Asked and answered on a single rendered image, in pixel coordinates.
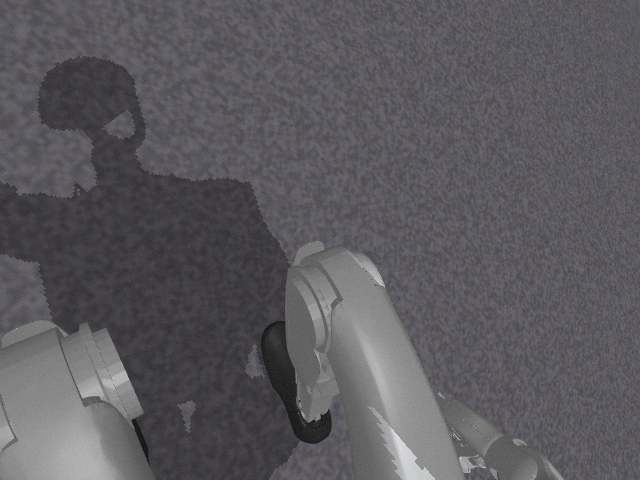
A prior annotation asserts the right robot arm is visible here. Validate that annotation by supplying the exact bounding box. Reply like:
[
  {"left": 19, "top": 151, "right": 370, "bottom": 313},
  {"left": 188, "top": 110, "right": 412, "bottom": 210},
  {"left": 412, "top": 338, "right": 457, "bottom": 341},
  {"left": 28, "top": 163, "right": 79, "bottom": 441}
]
[{"left": 484, "top": 435, "right": 564, "bottom": 480}]

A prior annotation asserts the left robot foot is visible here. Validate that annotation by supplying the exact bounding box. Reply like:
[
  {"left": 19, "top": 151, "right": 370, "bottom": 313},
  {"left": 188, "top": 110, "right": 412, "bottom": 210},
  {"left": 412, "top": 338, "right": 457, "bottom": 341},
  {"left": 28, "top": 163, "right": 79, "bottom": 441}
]
[{"left": 132, "top": 419, "right": 150, "bottom": 466}]

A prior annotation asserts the right robot hand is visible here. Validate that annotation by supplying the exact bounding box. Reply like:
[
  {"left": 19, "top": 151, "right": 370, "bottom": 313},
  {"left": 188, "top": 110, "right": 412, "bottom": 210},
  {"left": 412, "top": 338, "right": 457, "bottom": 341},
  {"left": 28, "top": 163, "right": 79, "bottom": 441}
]
[{"left": 432, "top": 389, "right": 505, "bottom": 473}]

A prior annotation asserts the right robot foot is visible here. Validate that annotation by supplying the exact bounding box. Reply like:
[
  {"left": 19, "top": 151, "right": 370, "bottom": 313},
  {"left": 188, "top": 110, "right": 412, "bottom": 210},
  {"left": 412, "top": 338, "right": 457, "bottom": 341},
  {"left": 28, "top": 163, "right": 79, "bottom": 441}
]
[{"left": 261, "top": 321, "right": 332, "bottom": 444}]

